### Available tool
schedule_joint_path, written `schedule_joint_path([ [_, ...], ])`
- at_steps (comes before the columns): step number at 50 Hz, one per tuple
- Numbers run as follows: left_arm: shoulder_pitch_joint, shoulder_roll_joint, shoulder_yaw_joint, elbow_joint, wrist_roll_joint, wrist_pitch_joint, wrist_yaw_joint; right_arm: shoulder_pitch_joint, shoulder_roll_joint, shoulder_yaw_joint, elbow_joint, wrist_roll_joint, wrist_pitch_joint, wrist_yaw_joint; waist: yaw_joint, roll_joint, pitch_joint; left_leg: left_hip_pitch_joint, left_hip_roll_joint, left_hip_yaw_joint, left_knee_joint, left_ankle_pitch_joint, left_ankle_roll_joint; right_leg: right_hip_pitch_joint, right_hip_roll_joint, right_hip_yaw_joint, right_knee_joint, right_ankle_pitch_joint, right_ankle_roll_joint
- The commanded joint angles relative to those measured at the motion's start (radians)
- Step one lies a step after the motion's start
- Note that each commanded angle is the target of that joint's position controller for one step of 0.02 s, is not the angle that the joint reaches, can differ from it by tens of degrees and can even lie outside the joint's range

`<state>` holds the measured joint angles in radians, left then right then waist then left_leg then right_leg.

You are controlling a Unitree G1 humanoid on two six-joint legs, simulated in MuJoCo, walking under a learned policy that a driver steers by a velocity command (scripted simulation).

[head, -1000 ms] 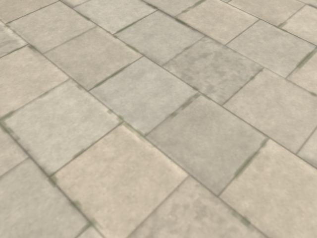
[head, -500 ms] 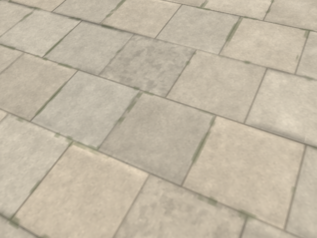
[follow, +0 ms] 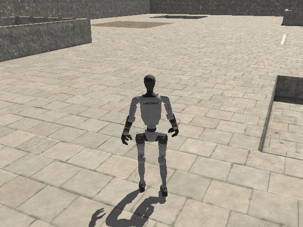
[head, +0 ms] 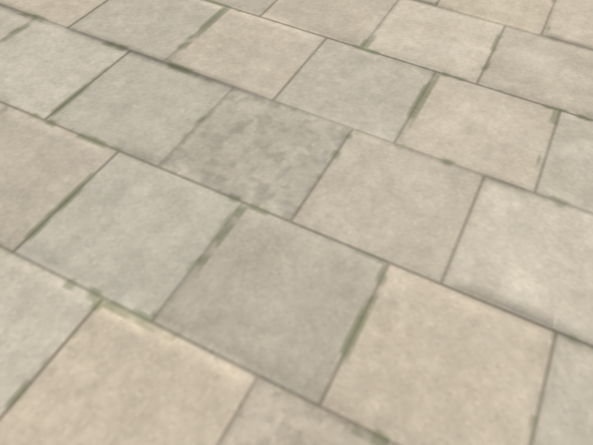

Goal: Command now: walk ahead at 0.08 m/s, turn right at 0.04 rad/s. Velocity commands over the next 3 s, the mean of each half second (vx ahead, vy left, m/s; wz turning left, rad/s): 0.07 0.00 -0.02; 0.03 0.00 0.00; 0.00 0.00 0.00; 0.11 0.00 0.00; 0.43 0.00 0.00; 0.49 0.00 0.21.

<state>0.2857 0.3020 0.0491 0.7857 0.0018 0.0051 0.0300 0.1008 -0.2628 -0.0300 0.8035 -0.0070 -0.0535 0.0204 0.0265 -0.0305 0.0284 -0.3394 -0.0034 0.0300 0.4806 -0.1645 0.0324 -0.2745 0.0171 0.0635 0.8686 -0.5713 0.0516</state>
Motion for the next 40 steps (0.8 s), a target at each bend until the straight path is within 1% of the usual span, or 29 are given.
schedule_joint_path([
  [1,0.024,0.101,0.034,-0.049,-0.004,0.020,0.019,-0.010,-0.136,-0.026,-0.032,-0.006,0.000,-0.004,-0.010,0.152,-0.089,0.201,0.269,-0.305,-0.200,0.174,0.178,-0.163,-0.081,0.039,0.065,0.027,0.029],
  [2,0.028,0.080,0.029,-0.040,-0.005,0.023,0.021,-0.036,-0.128,-0.024,-0.030,-0.011,0.005,-0.007,-0.001,0.167,-0.078,0.153,0.240,-0.263,-0.211,0.171,0.170,-0.111,-0.080,0.024,0.003,0.061,0.034],
  [4,0.031,0.052,0.021,-0.022,-0.002,0.020,0.022,-0.058,-0.127,-0.023,-0.024,-0.014,0.011,-0.013,0.002,0.178,-0.089,0.108,0.202,-0.194,-0.205,0.201,0.167,-0.009,-0.073,-0.005,-0.123,0.128,0.034],
  [6,0.023,0.053,0.021,-0.008,-0.002,0.018,0.020,-0.052,-0.136,-0.024,-0.009,-0.008,0.016,-0.016,-0.003,0.157,-0.106,0.109,0.197,-0.182,-0.194,0.188,0.172,0.060,-0.064,-0.027,-0.243,0.249,0.028],
  [7,0.027,0.051,0.022,0.001,-0.001,0.017,0.018,-0.059,-0.135,-0.021,-0.003,-0.002,0.020,-0.016,0.006,0.146,-0.107,0.099,0.190,-0.173,-0.182,0.148,0.164,0.102,-0.058,-0.039,-0.318,0.326,0.022],
  [8,0.030,0.046,0.020,0.010,0.003,0.016,0.015,-0.064,-0.125,-0.016,0.002,0.004,0.023,-0.015,0.016,0.137,-0.101,0.079,0.175,-0.165,-0.174,0.075,0.143,0.153,-0.050,-0.049,-0.407,0.411,0.012],
  [9,0.009,0.060,0.020,0.005,0.015,0.015,0.014,-0.037,-0.103,-0.007,0.017,0.005,0.022,-0.013,0.011,0.114,-0.090,0.054,0.152,-0.160,-0.174,-0.020,0.100,0.195,-0.066,-0.024,-0.463,0.491,-0.002],
  [10,-0.015,0.093,0.024,-0.010,0.021,0.014,0.016,-0.013,-0.086,0.001,0.028,-0.007,0.018,-0.008,-0.007,0.076,-0.076,0.027,0.122,-0.146,-0.161,-0.121,0.051,0.221,-0.123,0.037,-0.480,0.569,-0.022],
  [11,-0.043,0.158,0.038,-0.006,0.008,0.016,0.018,0.023,-0.095,-0.004,0.032,-0.014,0.017,-0.003,-0.062,-0.015,-0.039,0.031,0.058,-0.098,-0.161,-0.177,0.017,0.161,-0.128,0.036,-0.432,0.530,-0.053],
  [12,-0.053,0.131,0.038,0.005,0.003,0.013,0.012,0.004,-0.102,-0.003,0.037,-0.014,0.020,-0.005,-0.041,-0.038,-0.025,0.078,0.036,-0.066,-0.135,-0.159,-0.003,0.095,-0.101,0.018,-0.431,0.420,-0.065],
  [13,-0.059,0.094,0.029,0.010,0.009,0.007,0.008,-0.014,-0.108,-0.004,0.040,-0.008,0.022,-0.008,-0.030,-0.028,-0.014,0.095,0.035,-0.062,-0.109,-0.116,-0.004,0.081,-0.094,0.017,-0.443,0.421,-0.057],
  [14,-0.062,0.085,0.026,0.019,0.015,0.000,0.007,-0.014,-0.100,-0.003,0.045,-0.003,0.024,-0.012,-0.030,-0.038,-0.021,0.109,0.037,-0.058,-0.089,-0.050,0.002,0.086,-0.094,0.018,-0.450,0.472,-0.046],
  [15,-0.062,0.081,0.025,0.026,0.013,-0.008,0.005,-0.006,-0.103,-0.004,0.053,-0.001,0.028,-0.015,-0.031,-0.049,-0.025,0.118,0.036,-0.055,-0.070,0.026,0.005,0.096,-0.091,0.015,-0.446,0.526,-0.040],
  [16,-0.037,0.080,0.026,0.043,0.007,-0.013,0.006,0.017,-0.107,-0.006,0.065,0.001,0.033,-0.019,-0.030,-0.044,-0.057,0.134,0.023,-0.037,-0.053,-0.014,0.010,0.113,-0.079,0.000,-0.435,0.472,-0.043],
  [17,-0.023,0.083,0.028,0.054,-0.002,-0.014,0.007,0.021,-0.109,-0.008,0.071,0.007,0.038,-0.022,-0.029,-0.038,-0.059,0.128,0.008,-0.023,-0.034,-0.127,0.020,0.103,-0.065,-0.011,-0.422,0.355,-0.056],
  [18,-0.018,0.084,0.029,0.058,-0.008,-0.014,0.007,0.021,-0.111,-0.011,0.073,0.013,0.043,-0.023,-0.028,-0.029,-0.035,0.099,0.003,-0.024,-0.023,-0.272,0.031,0.072,-0.060,-0.008,-0.418,0.202,-0.077],
  [19,-0.041,0.075,0.025,0.052,-0.008,-0.016,0.009,0.001,-0.099,-0.008,0.067,0.014,0.043,-0.025,-0.030,-0.026,0.024,0.056,0.005,-0.032,-0.021,-0.298,0.037,0.029,-0.063,0.004,-0.421,0.174,-0.089],
  [20,-0.058,0.069,0.021,0.047,-0.006,-0.022,0.012,-0.007,-0.090,-0.005,0.065,0.011,0.039,-0.026,-0.033,-0.026,0.050,0.039,0.005,-0.032,-0.011,-0.241,0.037,0.014,-0.066,0.010,-0.413,0.238,-0.092],
  [21,-0.061,0.068,0.020,0.047,-0.002,-0.029,0.013,-0.004,-0.088,-0.005,0.069,0.006,0.033,-0.027,-0.033,-0.022,0.044,0.046,0.004,-0.027,0.012,-0.113,0.031,0.022,-0.067,0.009,-0.395,0.352,-0.087],
  [22,-0.053,0.070,0.020,0.052,0.002,-0.035,0.012,0.004,-0.091,-0.006,0.076,0.001,0.027,-0.026,-0.031,-0.011,0.015,0.071,0.007,-0.023,0.035,0.034,0.023,0.043,-0.066,0.003,-0.372,0.477,-0.079],
  [23,-0.040,0.073,0.020,0.061,0.004,-0.040,0.011,0.014,-0.097,-0.007,0.085,0.001,0.024,-0.026,-0.028,0.004,-0.021,0.103,0.014,-0.026,0.052,0.152,0.015,0.065,-0.063,-0.005,-0.350,0.581,-0.071],
  [24,-0.031,0.074,0.019,0.069,0.002,-0.042,0.009,0.024,-0.102,-0.008,0.094,0.005,0.024,-0.026,-0.028,0.018,-0.052,0.131,0.021,-0.031,0.065,0.242,0.012,0.085,-0.062,-0.011,-0.334,0.661,-0.062],
  [25,-0.028,0.074,0.018,0.078,-0.001,-0.042,0.008,0.031,-0.105,-0.008,0.102,0.009,0.026,-0.027,-0.028,0.023,-0.075,0.155,0.027,-0.035,0.075,0.310,0.012,0.100,-0.062,-0.013,-0.324,0.719,-0.058],
  [27,-0.027,0.072,0.016,0.094,-0.005,-0.037,0.006,0.040,-0.113,-0.009,0.118,0.013,0.034,-0.028,-0.030,0.024,-0.098,0.186,0.035,-0.042,0.083,0.384,0.013,0.121,-0.064,-0.014,-0.318,0.781,-0.056],
  [30,-0.034,0.066,0.012,0.117,-0.005,-0.025,0.005,0.043,-0.118,-0.009,0.138,0.014,0.048,-0.031,-0.031,0.030,-0.102,0.207,0.042,-0.047,0.071,0.406,0.013,0.137,-0.065,-0.017,-0.332,0.783,-0.054],
  [33,-0.046,0.060,0.010,0.138,-0.004,-0.014,0.006,0.038,-0.117,-0.008,0.155,0.013,0.056,-0.034,-0.032,0.032,-0.086,0.213,0.045,-0.048,0.047,0.379,0.009,0.144,-0.061,-0.023,-0.357,0.740,-0.050],
  [40,-0.070,0.052,0.008,0.189,-0.001,-0.001,0.013,0.031,-0.112,-0.009,0.187,0.010,0.060,-0.042,-0.032,0.028,-0.045,0.209,0.042,-0.046,-0.005,0.283,-0.002,0.148,-0.055,-0.033,-0.414,0.642,-0.039],
])
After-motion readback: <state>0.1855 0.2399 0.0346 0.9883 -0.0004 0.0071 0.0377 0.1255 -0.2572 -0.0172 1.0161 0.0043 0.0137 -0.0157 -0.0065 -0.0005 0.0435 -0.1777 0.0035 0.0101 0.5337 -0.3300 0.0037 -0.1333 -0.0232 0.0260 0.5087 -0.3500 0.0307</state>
